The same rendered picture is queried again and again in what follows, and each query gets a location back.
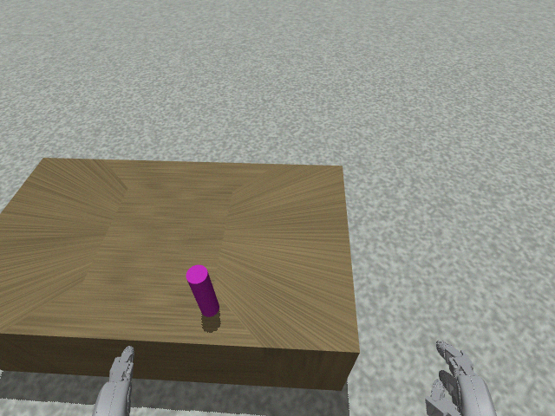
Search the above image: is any can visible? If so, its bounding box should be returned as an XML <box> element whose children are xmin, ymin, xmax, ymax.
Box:
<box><xmin>186</xmin><ymin>265</ymin><xmax>219</xmax><ymax>317</ymax></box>

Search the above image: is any right robot hand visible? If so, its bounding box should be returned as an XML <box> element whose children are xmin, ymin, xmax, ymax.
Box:
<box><xmin>425</xmin><ymin>340</ymin><xmax>497</xmax><ymax>416</ymax></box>

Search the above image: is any left robot hand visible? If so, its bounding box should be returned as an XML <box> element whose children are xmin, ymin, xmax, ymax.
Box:
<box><xmin>92</xmin><ymin>346</ymin><xmax>134</xmax><ymax>416</ymax></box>

